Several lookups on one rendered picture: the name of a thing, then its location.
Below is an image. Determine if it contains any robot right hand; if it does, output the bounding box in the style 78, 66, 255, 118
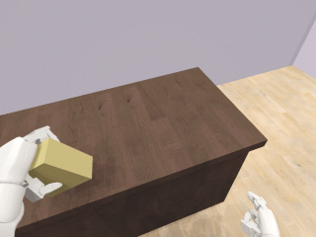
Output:
241, 192, 280, 237

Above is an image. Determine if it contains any robot left hand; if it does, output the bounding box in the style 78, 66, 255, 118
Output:
0, 125, 62, 202

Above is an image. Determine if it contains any table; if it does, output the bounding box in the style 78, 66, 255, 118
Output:
0, 67, 268, 237

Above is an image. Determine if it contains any left robot forearm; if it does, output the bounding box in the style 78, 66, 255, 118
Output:
0, 183, 26, 237

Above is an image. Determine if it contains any sponge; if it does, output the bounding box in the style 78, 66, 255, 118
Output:
24, 137, 93, 197

